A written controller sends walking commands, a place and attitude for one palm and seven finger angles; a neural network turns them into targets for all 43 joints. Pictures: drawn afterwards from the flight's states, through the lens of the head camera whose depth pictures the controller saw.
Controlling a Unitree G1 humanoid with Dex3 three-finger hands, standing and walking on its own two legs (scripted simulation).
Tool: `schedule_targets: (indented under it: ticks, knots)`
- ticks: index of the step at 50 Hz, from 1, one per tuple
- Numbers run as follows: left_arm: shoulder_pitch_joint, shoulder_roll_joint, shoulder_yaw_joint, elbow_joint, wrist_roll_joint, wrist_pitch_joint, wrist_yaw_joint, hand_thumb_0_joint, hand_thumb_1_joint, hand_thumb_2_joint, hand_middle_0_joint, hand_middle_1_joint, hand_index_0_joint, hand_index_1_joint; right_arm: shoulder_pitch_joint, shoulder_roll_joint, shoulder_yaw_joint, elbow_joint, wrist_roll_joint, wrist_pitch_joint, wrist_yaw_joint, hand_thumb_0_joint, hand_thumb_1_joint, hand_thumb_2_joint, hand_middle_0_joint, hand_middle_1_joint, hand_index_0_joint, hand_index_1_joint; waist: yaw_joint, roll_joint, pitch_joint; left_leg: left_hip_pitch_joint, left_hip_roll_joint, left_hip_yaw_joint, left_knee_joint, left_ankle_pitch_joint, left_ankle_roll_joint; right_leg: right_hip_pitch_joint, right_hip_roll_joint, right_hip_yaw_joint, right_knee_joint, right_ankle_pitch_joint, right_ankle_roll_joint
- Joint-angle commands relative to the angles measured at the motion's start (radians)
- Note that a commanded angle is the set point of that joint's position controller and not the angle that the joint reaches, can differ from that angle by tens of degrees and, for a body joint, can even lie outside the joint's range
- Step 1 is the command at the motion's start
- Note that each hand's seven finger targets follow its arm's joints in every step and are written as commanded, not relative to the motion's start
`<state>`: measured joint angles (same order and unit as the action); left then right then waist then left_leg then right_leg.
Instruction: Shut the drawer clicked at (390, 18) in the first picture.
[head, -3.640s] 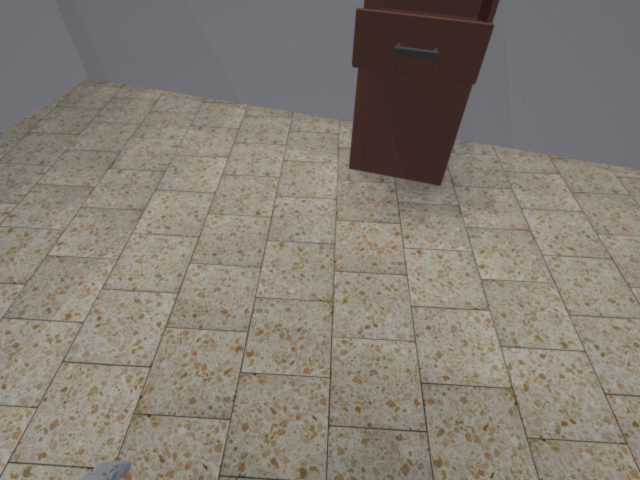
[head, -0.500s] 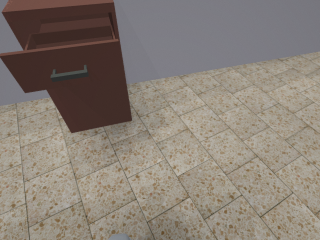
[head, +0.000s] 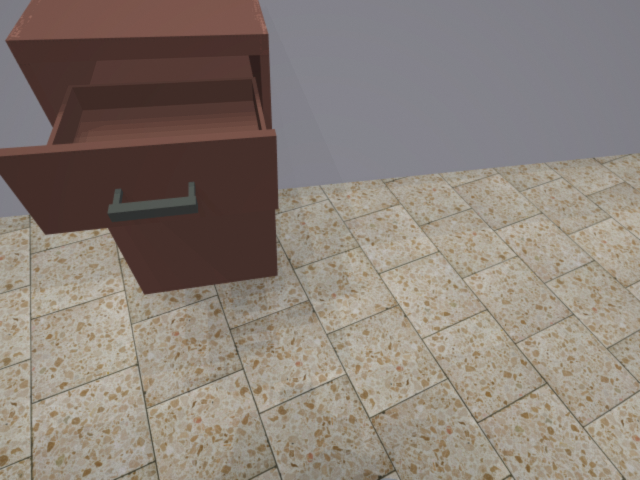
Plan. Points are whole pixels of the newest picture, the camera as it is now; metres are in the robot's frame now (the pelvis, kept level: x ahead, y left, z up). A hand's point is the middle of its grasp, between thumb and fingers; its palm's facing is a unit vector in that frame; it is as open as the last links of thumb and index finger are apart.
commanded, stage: turn to face it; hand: left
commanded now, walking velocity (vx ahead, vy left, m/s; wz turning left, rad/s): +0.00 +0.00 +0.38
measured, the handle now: (155, 199) +0.53 +0.33 -0.02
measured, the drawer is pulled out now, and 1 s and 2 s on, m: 0.28 0.28 0.28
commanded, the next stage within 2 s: take the last steps up to it in 0.32 s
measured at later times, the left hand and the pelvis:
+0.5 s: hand out of the picture +0.07 +0.15 -0.15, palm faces +0.25 -0.94 -0.24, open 7.3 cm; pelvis +0.05 -0.05 +0.01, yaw +11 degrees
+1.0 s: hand out of the picture +0.10 +0.17 -0.17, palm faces +0.25 -0.95 -0.17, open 7.4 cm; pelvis +0.11 -0.01 +0.00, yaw +12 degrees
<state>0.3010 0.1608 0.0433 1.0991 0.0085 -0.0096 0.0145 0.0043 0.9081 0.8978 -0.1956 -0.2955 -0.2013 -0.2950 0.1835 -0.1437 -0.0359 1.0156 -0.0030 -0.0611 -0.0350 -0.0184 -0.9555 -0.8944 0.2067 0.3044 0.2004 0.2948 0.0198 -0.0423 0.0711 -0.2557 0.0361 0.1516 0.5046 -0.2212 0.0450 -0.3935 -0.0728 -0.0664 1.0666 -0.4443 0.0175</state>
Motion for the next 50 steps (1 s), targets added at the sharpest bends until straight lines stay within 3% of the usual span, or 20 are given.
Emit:
schedule_targets:
  ticks: [1,5,9,10,11,12,13,14,17,21,26,28,30,31,33,34,37,39,42,50]
  knots:
    - [0.079,0.016,0.015,-0.055,0.007,0.012,0.011,0.0,0.9,0.9,-0.2,-0.3,-0.2,-0.3,0.072,-0.133,-0.022,-0.011,-0.013,0.016,0.006,0.0,-0.9,-0.9,0.2,0.3,0.2,0.3,0.004,0.171,-0.088,0.021,0.219,-0.186,-0.2,0.509,0.13,0.025,-0.016,0.008,-0.115,0.067,0.033]
    - [-0.01,0.03,0.018,-0.101,0.009,0.021,0.014,0.0,0.9,0.9,-0.2,-0.3,-0.2,-0.3,0.066,-0.161,-0.033,-0.018,-0.02,0.043,0.011,0.0,-0.9,-0.9,0.2,0.3,0.2,0.3,-0.018,0.19,-0.062,-0.006,0.217,-0.245,-0.201,0.322,0.137,0.046,0.001,-0.004,-0.253,0.08,0.036]
    - [0.02,0.056,0.023,-0.109,0.006,0.007,0.016,0.0,0.9,0.9,-0.2,-0.3,-0.2,-0.3,0.042,-0.17,-0.038,-0.026,-0.018,0.062,0.014,0.0,-0.9,-0.9,0.2,0.3,0.2,0.3,0.016,0.166,-0.065,-0.046,0.18,-0.262,-0.094,0.249,0.084,0.197,0.025,-0.016,-0.525,0.219,0.035]
    - [0.04,0.084,0.026,-0.105,0.009,-0.002,0.02,0.0,0.9,0.9,-0.2,-0.3,-0.2,-0.3,0.049,-0.151,-0.038,-0.028,-0.012,0.063,0.018,0.0,-0.9,-0.9,0.2,0.3,0.2,0.3,0.026,0.081,-0.08,-0.081,0.13,-0.235,-0.018,0.154,0.038,0.275,-0.012,0.023,-0.65,0.305,0.031]
    - [0.048,0.159,0.036,-0.106,0.021,-0.014,0.027,0.0,0.9,0.9,-0.2,-0.3,-0.2,-0.3,0.072,-0.096,-0.03,-0.038,-0.003,0.064,0.023,0.0,-0.9,-0.9,0.2,0.3,0.2,0.3,0.017,-0.134,-0.097,-0.195,0.016,-0.114,0.15,-0.072,-0.037,0.356,-0.208,0.228,-0.733,0.426,-0.02]
    - [0.055,0.233,0.045,-0.123,0.018,-0.012,0.025,0.0,0.9,0.9,-0.2,-0.3,-0.2,-0.3,0.061,-0.079,-0.029,-0.065,-0.004,0.075,0.023,0.0,-0.9,-0.9,0.2,0.3,0.2,0.3,0.022,-0.271,-0.096,-0.214,-0.034,-0.098,0.323,-0.362,-0.063,0.287,-0.378,0.356,-0.789,0.553,-0.129]
    - [0.026,0.221,0.037,-0.136,0.017,-0.006,0.025,0.0,0.9,0.9,-0.2,-0.3,-0.2,-0.3,0.066,-0.104,-0.039,-0.063,-0.008,0.088,0.022,0.0,-0.9,-0.9,0.2,0.3,0.2,0.3,0.013,-0.166,-0.082,-0.18,-0.018,-0.147,0.449,-0.377,-0.058,0.207,-0.384,0.306,-0.797,0.538,-0.177]
    - [-0.031,0.194,0.04,-0.145,0.015,-0.008,0.029,0.0,0.9,0.9,-0.2,-0.3,-0.2,-0.3,0.066,-0.102,-0.04,-0.046,-0.012,0.101,0.023,0.0,-0.9,-0.9,0.2,0.3,0.2,0.3,-0.007,-0.214,-0.046,-0.197,0.006,-0.172,0.526,-0.333,-0.059,0.156,-0.333,0.265,-0.809,0.498,-0.168]
    - [-0.062,0.146,0.029,-0.158,0.011,-0.009,0.029,0.0,0.9,0.9,-0.2,-0.3,-0.2,-0.3,0.09,-0.093,-0.039,-0.013,-0.014,0.102,0.03,0.0,-0.9,-0.9,0.2,0.3,0.2,0.3,-0.024,-0.105,-0.041,-0.225,0.011,-0.153,0.613,-0.222,-0.076,0.204,-0.248,0.124,-0.766,0.561,-0.149]
    - [-0.019,0.15,0.031,-0.145,0.017,-0.011,0.032,0.0,0.9,0.9,-0.2,-0.3,-0.2,-0.3,0.052,-0.075,-0.033,-0.024,-0.01,0.104,0.031,0.0,-0.9,-0.9,0.2,0.3,0.2,0.3,-0.003,-0.091,-0.065,-0.186,0.012,-0.119,0.464,-0.224,-0.094,0.257,-0.24,0.065,-0.749,0.632,-0.159]
    - [0.05,0.174,0.039,-0.101,0.023,-0.017,0.017,0.0,0.9,0.9,-0.2,-0.3,-0.2,-0.3,0.008,-0.068,-0.023,-0.047,-0.016,0.083,0.043,0.0,-0.9,-0.9,0.2,0.3,0.2,0.3,0.035,-0.126,-0.057,-0.146,0.012,-0.075,0.258,-0.239,-0.074,0.287,-0.262,0.127,-0.822,0.268,-0.167]
    - [0.053,0.182,0.041,-0.091,0.023,-0.02,0.012,0.0,0.9,0.9,-0.2,-0.3,-0.2,-0.3,0.034,-0.073,-0.022,-0.044,-0.017,0.07,0.047,0.0,-0.9,-0.9,0.2,0.3,0.2,0.3,0.026,-0.115,-0.069,-0.084,0.01,-0.056,0.151,-0.235,-0.059,0.271,-0.256,0.133,-0.826,0.127,-0.167]
    - [0.017,0.177,0.039,-0.085,0.014,-0.014,0.007,0.0,0.9,0.9,-0.2,-0.3,-0.2,-0.3,0.106,-0.071,-0.017,-0.013,-0.018,0.057,0.042,0.0,-0.9,-0.9,0.2,0.3,0.2,0.3,-0.017,-0.072,-0.066,0.101,-0.006,-0.024,-0.022,-0.13,-0.05,0.142,-0.209,0.082,-0.787,-0.018,-0.121]
    - [0.0,0.158,0.034,-0.086,0.007,-0.011,0.002,0.0,0.9,0.9,-0.2,-0.3,-0.2,-0.3,0.161,-0.091,-0.019,0.008,-0.017,0.048,0.036,0.0,-0.9,-0.9,0.2,0.3,0.2,0.3,-0.045,-0.002,-0.068,0.216,0.013,-0.057,-0.114,-0.105,-0.041,0.055,-0.166,0.034,-0.72,-0.058,-0.082]
    - [-0.044,0.06,0.009,-0.136,0.007,-0.006,-0.012,0.0,0.9,0.9,-0.2,-0.3,-0.2,-0.3,0.272,-0.236,-0.052,0.025,-0.027,0.048,0.023,0.0,-0.9,-0.9,0.2,0.3,0.2,0.3,-0.098,0.383,-0.008,0.292,0.339,-0.505,-0.345,-0.383,0.102,-0.235,0.012,-0.135,-0.333,-0.114,0.006]
    - [-0.116,0.077,0.013,-0.165,0.016,-0.01,-0.012,0.0,0.9,0.9,-0.2,-0.3,-0.2,-0.3,0.278,-0.245,-0.051,0.023,-0.029,0.05,0.02,0.0,-0.9,-0.9,0.2,0.3,0.2,0.3,-0.113,0.304,0.078,0.227,0.392,-0.561,-0.391,-0.389,0.168,-0.305,-0.008,-0.048,-0.188,-0.109,-0.007]
    - [-0.089,0.08,0.019,-0.116,0.024,-0.007,-0.026,0.0,0.9,0.9,-0.2,-0.3,-0.2,-0.3,0.178,-0.153,-0.022,0.015,-0.021,0.029,0.008,0.0,-0.9,-0.9,0.2,0.3,0.2,0.3,-0.057,0.223,0.142,0.122,0.288,-0.384,-0.39,-0.266,0.13,-0.285,-0.05,0.026,-0.038,0.058,-0.014]
    - [-0.032,0.068,0.016,-0.089,0.02,-0.007,-0.032,0.0,0.9,0.9,-0.2,-0.3,-0.2,-0.3,0.161,-0.141,-0.017,0.014,-0.016,0.015,0.007,0.0,-0.9,-0.9,0.2,0.3,0.2,0.3,-0.026,0.158,0.105,0.134,0.246,-0.293,-0.376,-0.1,0.12,-0.245,-0.053,0.021,-0.023,0.142,-0.001]
    - [-0.028,0.061,0.015,-0.086,0.018,-0.001,-0.031,0.0,0.9,0.9,-0.2,-0.3,-0.2,-0.3,0.206,-0.141,-0.021,0.035,-0.012,0.003,0.005,0.0,-0.9,-0.9,0.2,0.3,0.2,0.3,-0.026,0.143,0.075,0.175,0.221,-0.226,-0.363,0.028,0.126,-0.237,-0.053,0.007,-0.065,0.192,0.016]
    - [-0.166,0.037,0.017,-0.134,0.011,-0.014,-0.029,0.0,0.9,0.9,-0.2,-0.3,-0.2,-0.3,0.292,-0.134,-0.027,0.099,-0.025,0.001,0.005,0.0,-0.9,-0.9,0.2,0.3,0.2,0.3,-0.061,0.168,0.092,0.212,0.252,-0.182,-0.284,0.233,0.131,-0.141,-0.026,-0.047,-0.372,0.173,-0.003]
